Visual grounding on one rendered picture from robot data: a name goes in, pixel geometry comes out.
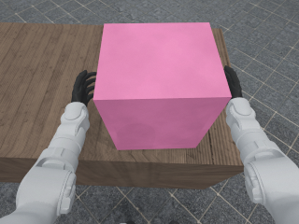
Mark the robot left hand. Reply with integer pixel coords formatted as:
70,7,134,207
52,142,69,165
71,70,97,107

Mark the robot left upper arm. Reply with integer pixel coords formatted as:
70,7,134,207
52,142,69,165
0,166,77,224

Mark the pedestal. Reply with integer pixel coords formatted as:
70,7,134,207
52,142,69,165
0,22,245,189

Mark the robot right forearm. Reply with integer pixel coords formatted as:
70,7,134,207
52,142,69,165
225,97,299,173

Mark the robot right upper arm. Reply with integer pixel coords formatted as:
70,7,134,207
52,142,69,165
244,157,299,224

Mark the robot left forearm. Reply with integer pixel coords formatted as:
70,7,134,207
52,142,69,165
16,102,90,208

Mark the robot right hand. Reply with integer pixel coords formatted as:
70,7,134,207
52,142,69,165
223,65,243,104

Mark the carton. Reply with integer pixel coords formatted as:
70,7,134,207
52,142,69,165
93,22,232,150

